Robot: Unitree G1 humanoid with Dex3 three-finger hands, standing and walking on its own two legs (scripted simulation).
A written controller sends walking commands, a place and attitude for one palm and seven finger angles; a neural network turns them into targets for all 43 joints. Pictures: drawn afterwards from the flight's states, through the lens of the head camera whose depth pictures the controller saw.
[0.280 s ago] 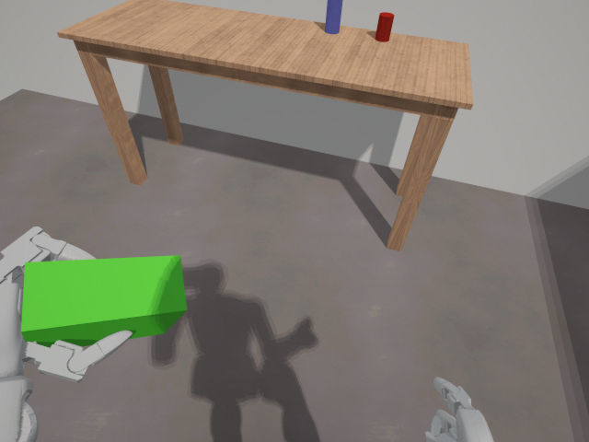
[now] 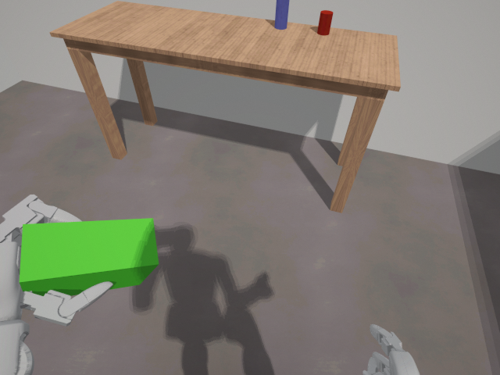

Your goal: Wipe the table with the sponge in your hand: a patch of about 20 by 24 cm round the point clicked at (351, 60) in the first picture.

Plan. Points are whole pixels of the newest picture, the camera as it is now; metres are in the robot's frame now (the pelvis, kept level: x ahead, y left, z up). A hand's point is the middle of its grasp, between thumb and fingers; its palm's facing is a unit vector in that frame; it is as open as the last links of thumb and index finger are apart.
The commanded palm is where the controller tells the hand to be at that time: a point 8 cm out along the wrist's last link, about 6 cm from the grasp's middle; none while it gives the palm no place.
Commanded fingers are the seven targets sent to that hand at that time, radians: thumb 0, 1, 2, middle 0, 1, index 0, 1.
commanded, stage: look at it before walking up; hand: left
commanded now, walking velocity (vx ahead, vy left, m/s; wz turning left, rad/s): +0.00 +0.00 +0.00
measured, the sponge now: (111, 257) +0.23 +0.20 +0.14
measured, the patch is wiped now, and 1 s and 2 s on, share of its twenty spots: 0.00 0.00 0.00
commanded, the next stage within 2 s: walk to a spot facing it in 0.12 s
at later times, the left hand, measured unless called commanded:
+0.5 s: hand (50, 255) +0.21 +0.25 +0.16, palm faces +0.47 -0.79 -0.39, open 10.1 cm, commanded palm +0.15 +0.29 +0.18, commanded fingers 0.00 0.10 1.30 -1.20 -1.60 -1.20 -1.60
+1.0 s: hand (87, 207) +0.29 +0.24 +0.16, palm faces +0.51 -0.70 -0.50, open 10.1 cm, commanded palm +0.23 +0.28 +0.18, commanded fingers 0.00 0.10 1.30 -1.20 -1.60 -1.20 -1.60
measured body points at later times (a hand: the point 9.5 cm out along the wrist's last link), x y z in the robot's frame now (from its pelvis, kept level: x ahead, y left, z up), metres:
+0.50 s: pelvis +0.02 +0.00 -0.01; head +0.00 +0.01 +0.44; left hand +0.18 +0.29 +0.19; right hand +0.17 -0.23 -0.10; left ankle +0.04 +0.12 -0.74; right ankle +0.05 -0.12 -0.74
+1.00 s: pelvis +0.13 -0.03 +0.00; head +0.15 -0.04 +0.45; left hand +0.26 +0.28 +0.19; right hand +0.32 -0.24 -0.11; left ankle +0.09 +0.10 -0.65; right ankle +0.11 -0.12 -0.74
